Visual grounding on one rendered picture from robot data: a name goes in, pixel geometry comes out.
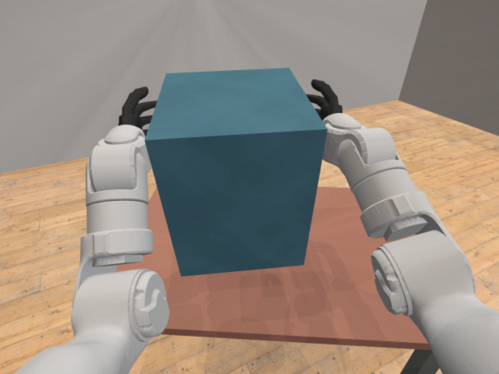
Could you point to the robot right forearm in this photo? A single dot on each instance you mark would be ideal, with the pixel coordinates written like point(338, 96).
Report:
point(391, 205)

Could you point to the carton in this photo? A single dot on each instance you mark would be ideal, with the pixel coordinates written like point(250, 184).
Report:
point(236, 157)

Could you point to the table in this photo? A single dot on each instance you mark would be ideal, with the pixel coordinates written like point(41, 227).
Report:
point(331, 299)

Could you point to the robot right hand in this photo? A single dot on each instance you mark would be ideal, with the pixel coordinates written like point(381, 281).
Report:
point(329, 103)

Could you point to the robot left forearm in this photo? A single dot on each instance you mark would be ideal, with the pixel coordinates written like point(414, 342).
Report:
point(116, 200)

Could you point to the robot left hand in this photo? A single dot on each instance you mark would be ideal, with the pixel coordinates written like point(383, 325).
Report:
point(131, 110)

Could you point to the robot right upper arm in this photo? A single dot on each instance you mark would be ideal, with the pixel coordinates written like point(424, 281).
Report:
point(425, 277)

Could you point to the robot left upper arm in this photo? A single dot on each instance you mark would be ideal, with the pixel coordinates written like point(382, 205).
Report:
point(115, 315)

